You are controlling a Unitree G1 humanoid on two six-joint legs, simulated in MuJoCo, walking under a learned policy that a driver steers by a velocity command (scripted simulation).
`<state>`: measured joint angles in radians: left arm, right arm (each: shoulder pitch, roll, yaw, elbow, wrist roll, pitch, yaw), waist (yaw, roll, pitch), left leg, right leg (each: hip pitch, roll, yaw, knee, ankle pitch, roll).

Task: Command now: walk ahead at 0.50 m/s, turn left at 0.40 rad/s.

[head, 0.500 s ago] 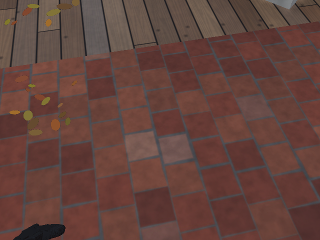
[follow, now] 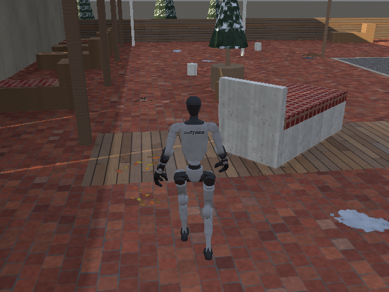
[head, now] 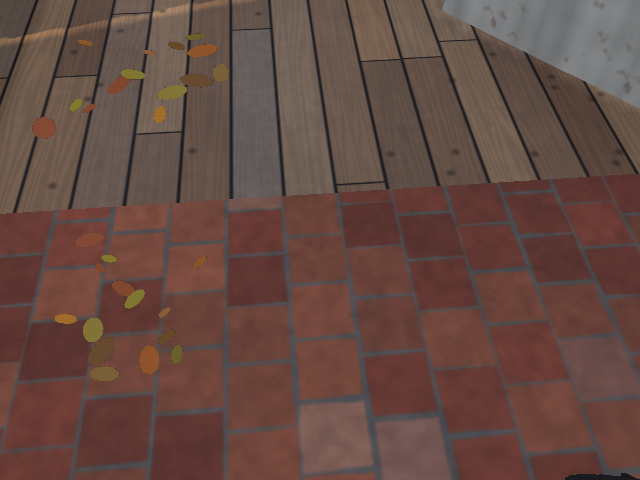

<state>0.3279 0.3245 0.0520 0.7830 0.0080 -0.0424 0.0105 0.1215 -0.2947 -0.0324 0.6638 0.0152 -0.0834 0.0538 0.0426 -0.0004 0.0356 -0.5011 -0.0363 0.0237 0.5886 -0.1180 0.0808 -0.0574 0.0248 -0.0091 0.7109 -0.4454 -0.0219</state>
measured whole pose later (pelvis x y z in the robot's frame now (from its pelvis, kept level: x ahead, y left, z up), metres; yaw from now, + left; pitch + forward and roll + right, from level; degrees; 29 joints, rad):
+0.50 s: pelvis +0.29 -0.01 +0.01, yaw +17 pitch +2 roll -1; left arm 0.07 0.28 0.03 0.64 0.00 -0.12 -0.01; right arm 0.38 -0.32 -0.06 0.74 0.03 -0.02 -0.02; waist -0.07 0.03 0.01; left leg -0.19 -0.10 -0.22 0.87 -0.52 0.04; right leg -0.43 0.05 0.03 0.53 -0.14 -0.01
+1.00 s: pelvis +0.51 +0.12 +0.01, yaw +24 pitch +2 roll -2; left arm 0.38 0.30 0.04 0.89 -0.02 -0.06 -0.01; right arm 0.03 -0.26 -0.02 0.61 -0.02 -0.06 0.03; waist 0.08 0.01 0.06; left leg -0.46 0.02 0.03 0.57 -0.14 0.05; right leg -0.17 -0.02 0.02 0.85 -0.50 0.03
